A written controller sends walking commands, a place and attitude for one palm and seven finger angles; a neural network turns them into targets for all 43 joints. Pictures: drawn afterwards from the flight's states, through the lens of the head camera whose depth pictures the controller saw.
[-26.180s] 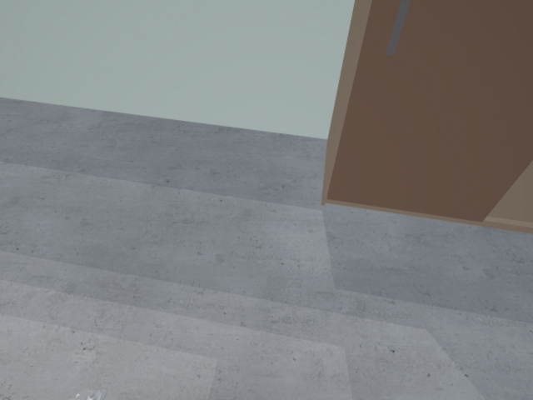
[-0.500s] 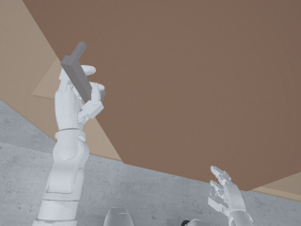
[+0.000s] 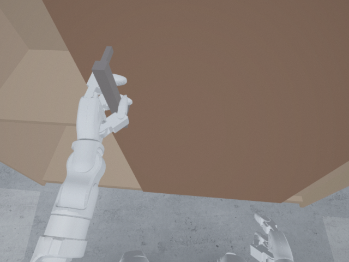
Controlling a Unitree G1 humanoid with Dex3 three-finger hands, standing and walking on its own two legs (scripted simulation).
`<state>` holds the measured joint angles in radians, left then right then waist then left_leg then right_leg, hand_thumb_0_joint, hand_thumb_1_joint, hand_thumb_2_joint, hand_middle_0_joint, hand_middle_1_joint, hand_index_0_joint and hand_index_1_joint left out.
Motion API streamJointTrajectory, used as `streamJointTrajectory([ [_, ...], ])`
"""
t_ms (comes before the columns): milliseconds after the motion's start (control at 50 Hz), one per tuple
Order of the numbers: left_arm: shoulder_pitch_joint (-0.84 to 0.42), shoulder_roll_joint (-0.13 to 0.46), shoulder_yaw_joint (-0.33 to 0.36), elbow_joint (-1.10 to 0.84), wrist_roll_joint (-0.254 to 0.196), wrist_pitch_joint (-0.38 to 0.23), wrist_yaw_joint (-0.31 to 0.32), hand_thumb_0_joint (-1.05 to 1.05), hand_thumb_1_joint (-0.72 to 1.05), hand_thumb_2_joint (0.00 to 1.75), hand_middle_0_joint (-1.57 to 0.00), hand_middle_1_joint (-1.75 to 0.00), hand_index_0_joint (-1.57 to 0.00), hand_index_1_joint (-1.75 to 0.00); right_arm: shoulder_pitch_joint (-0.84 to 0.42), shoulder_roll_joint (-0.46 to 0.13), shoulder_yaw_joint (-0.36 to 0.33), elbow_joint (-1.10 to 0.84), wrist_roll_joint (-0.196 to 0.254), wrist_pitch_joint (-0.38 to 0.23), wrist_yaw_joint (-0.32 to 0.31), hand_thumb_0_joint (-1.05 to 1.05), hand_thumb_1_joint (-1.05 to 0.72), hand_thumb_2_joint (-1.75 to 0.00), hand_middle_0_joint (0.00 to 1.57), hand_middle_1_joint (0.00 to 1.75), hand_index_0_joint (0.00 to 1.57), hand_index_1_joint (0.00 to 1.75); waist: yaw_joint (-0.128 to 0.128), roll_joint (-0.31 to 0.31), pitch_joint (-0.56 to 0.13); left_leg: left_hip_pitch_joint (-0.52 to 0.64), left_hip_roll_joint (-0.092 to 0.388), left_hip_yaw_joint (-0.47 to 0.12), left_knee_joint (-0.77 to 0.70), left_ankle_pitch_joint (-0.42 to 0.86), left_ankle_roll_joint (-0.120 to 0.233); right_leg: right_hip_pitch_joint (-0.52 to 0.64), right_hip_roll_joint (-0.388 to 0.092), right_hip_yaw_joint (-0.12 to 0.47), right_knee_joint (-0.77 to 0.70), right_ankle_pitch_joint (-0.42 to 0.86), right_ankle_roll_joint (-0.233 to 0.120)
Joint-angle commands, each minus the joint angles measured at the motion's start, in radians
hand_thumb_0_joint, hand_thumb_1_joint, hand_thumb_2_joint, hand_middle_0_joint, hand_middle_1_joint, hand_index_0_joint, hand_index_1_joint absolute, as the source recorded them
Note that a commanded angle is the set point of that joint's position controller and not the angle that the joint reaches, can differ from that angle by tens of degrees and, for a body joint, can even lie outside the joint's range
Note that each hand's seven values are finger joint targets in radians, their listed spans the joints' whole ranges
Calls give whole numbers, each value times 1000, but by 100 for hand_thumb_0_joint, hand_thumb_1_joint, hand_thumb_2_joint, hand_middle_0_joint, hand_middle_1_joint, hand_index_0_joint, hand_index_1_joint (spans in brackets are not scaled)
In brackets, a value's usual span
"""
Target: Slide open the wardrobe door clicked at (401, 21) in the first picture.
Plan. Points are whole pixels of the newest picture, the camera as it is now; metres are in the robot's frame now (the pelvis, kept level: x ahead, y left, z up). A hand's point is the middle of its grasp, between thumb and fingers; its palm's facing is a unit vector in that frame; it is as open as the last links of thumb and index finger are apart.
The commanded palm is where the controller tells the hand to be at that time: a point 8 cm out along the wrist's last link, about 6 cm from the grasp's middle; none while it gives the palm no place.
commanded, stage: step sideways, sliding the door along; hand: left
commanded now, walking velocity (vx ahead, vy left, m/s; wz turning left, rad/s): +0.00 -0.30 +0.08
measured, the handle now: (116, 91) +0.41 +0.18 +0.14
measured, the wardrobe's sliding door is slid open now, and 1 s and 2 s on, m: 0.61 0.65 0.65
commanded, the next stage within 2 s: stop walking and hold the door there in 0.38 s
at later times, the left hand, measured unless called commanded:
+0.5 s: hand (154, 111) +0.37 +0.10 +0.13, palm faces +0.45 -0.89 -0.05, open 6.4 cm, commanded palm +0.33 +0.12 +0.12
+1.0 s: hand (149, 112) +0.37 +0.11 +0.13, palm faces +0.56 -0.79 -0.25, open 6.3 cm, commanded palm +0.32 +0.14 +0.12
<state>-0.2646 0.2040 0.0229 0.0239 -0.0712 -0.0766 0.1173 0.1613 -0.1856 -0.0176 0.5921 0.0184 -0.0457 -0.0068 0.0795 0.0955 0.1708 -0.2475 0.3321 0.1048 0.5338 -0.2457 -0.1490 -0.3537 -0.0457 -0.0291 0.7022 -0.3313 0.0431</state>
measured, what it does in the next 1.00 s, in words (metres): steps to the right: right foot, then left foot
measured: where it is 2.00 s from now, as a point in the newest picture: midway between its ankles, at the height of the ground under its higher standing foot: outside the picture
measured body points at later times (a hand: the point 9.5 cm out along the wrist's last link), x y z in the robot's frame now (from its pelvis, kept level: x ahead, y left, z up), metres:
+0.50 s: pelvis -0.01 -0.17 +0.01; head +0.08 -0.14 +0.45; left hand +0.34 +0.14 +0.14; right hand +0.20 -0.36 -0.10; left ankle -0.03 +0.02 -0.73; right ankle +0.03 -0.36 -0.67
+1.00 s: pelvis +0.01 -0.22 +0.00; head +0.03 -0.23 +0.45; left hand +0.33 +0.15 +0.14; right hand +0.15 -0.52 -0.09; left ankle +0.03 -0.12 -0.73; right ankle +0.03 -0.37 -0.72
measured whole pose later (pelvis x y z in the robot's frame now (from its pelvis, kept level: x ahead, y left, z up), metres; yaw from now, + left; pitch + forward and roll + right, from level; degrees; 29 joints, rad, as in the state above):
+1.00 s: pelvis +0.01 -0.22 +0.00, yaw +1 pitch -1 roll +0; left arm -0.40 0.48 0.40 0.63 -0.02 -0.16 0.14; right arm 0.20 -0.34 -0.06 0.69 0.05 -0.02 -0.09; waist -0.01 0.01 0.05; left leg -0.31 0.04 0.12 0.61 -0.28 0.03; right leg -0.33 -0.08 -0.04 0.69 -0.41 0.03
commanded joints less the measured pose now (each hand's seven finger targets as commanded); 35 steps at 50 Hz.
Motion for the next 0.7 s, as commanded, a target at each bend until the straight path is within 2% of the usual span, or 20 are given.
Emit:
streamJointTrajectory([
  [0, -408, 35, -96, -286, 41, -108, -47, 0, 90, 90, -45, -140, -45, -140, -75, -119, -41, -140, 41, -48, -20, 0, -90, -90, 20, 30, 20, 30, -90, -26, -448, 136, -115, 39, 196, 200, 197, 233, 14, -64, -345, 308, -18],
  [40, -413, 85, -78, -287, 47, -104, -25, 0, 90, 90, -45, -140, -45, -140, -155, -67, -16, -149, 25, -49, -42, 0, -90, -90, 20, 30, 20, 30, -51, -350, -452, -232, -260, 9, 546, -451, 146, 347, -271, 189, -269, 884, -166],
  [60, -409, 72, -89, -299, 41, -100, -25, 0, 90, 90, -45, -140, -45, -140, -139, -101, -35, -125, 18, -46, -56, 0, -90, -90, 20, 30, 20, 30, -26, -454, -508, -242, -257, -61, 681, -491, 140, 374, -297, 214, -239, 912, -203],
  [80, -447, 102, -49, -302, 36, -103, -16, 0, 90, 90, -45, -140, -45, -140, -153, -111, -40, -108, 8, -47, -69, 0, -90, -90, 20, 30, 20, 30, -28, -478, -475, -275, -242, -92, 706, -481, 143, 387, -290, 248, -218, 938, -229],
  [100, -470, 98, -32, -315, 34, -106, 4, 0, 90, 90, -45, -140, -45, -140, -148, -109, -32, -75, 2, -47, -76, 0, -90, -90, 20, 30, 20, 30, -54, -367, -472, -286, -233, -81, 607, -448, 142, 429, -285, 195, -178, 965, -247],
  [180, -524, 17, -87, -285, 22, -134, -12, 0, 90, 90, -45, -140, -45, -140, -102, -104, -22, -64, -4, -8, -82, 0, -90, -90, 20, 30, 20, 30, -103, -288, -518, 30, -242, 47, -29, -7, 131, 326, -144, 15, -25, 792, -155],
  [200, -547, 6, -104, -279, 14, -136, -16, 0, 90, 90, -45, -140, -45, -140, -96, -125, -39, -67, -2, -2, -87, 0, -90, -90, 20, 30, 20, 30, -128, -207, -522, 279, -160, -26, -122, 228, 158, 119, -119, -7, 73, 587, -104],
  [220, -573, -99, -197, -305, -7, -138, -36, 0, 90, 90, -45, -140, -45, -140, -91, -158, -51, -94, -6, -14, -82, 0, -90, -90, 20, 30, 20, 30, -119, 25, -553, 540, 113, -345, -125, 669, 278, -198, -15, -31, 234, 126, -33],
  [240, -607, -144, -243, -299, -5, -133, -48, 0, 90, 90, -45, -140, -45, -140, -99, -153, -46, -101, 4, -25, -59, 0, -90, -90, 20, 30, 20, 30, -98, 81, -595, 602, 309, -550, -78, 987, 387, -295, 5, 69, 403, -231, -27],
  [260, -639, -141, -233, -243, 3, -122, -60, 0, 90, 90, -45, -140, -45, -140, -133, -167, -45, -108, 21, -27, -32, 0, -90, -90, 20, 30, 20, 30, -90, -18, -567, 520, 301, -450, -83, 808, 407, -280, -19, 145, 475, -177, -41],
  [300, -795, -172, -289, -355, 6, -121, -71, 0, 90, 90, -45, -140, -45, -140, -161, -132, -37, -108, 21, -42, -18, 0, -90, -90, 20, 30, 20, 30, -98, 168, -506, 444, 229, -328, -84, 630, 375, -309, -62, 121, 463, -122, -36],
  [460, -720, -56, -173, -153, -5, -75, -60, 0, 90, 90, -45, -140, -45, -140, -59, -181, -69, -110, 32, -32, -10, 0, -90, -90, 20, 30, 20, 30, -110, 257, -452, 341, 57, 2, -73, 639, 267, -85, 13, -98, 121, -13, 2],
  [480, -478, 534, 418, 236, 30, -67, -3, 0, 90, 90, -45, -140, -45, -140, -2, -238, -85, -25, 23, -7, -27, 0, -90, -90, 20, 30, 20, 30, -67, 274, -475, 335, 23, 50, -50, 669, 244, -66, 55, -133, 81, -10, 11],
  [500, -456, 499, 345, 208, 38, -68, -15, 0, 90, 90, -45, -140, -45, -140, 13, -239, -80, -56, 19, -2, -25, 0, -90, -90, 20, 30, 20, 30, -64, 258, -471, 316, -3, 51, 22, 628, 224, -9, 71, -149, -36, 33, 7],
  [540, -566, 383, 230, 102, 42, -98, -37, 0, 90, 90, -45, -140, -45, -140, -22, -188, -54, -77, 41, -18, -16, 0, -90, -90, 20, 30, 20, 30, -72, 177, -482, 270, -94, 71, 175, 437, 166, 154, 54, -131, -309, 256, 5],
  [580, -470, 563, 372, 202, 63, -107, -20, 0, 90, 90, -45, -140, -45, -140, -45, -134, -36, -84, 37, -13, -36, 0, -90, -90, 20, 30, 20, 30, -67, -271, -522, -205, -258, 57, 473, -274, 119, 527, -245, 222, -232, 958, -119],
  [600, -379, 620, 429, 313, 67, -79, -10, 0, 90, 90, -45, -140, -45, -140, -77, -153, -23, -86, 28, -14, -53, 0, -90, -90, 20, 30, 20, 30, -44, -229, -511, -284, -275, -46, 549, -409, 129, 530, -341, 282, -217, 1141, -160],
  [620, -381, 647, 463, 311, 62, -76, 1, 0, 90, 90, -45, -140, -45, -140, -76, -152, -16, -76, 31, -11, -69, 0, -90, -90, 20, 30, 20, 30, -46, -206, -491, -320, -254, -73, 613, -403, 130, 521, -367, 263, -191, 1189, -177],
  [640, -408, 678, 511, 275, 45, -80, 12, 0, 90, 90, -45, -140, -45, -140, -83, -180, -28, -74, 39, -24, -77, 0, -90, -90, 20, 30, 20, 30, -37, -362, -483, -351, -256, -117, 658, -407, 122, 504, -350, 340, -170, 1169, -191],
  [680, -420, 669, 557, 348, 41, -97, 27, 0, 90, 90, -45, -140, -45, -140, -77, -208, -32, -33, 28, -36, -90, 0, -90, -90, 20, 30, 20, 30, -43, -393, -463, -332, -260, -146, 600, -363, 127, 471, -344, 261, -161, 1117, -198],
])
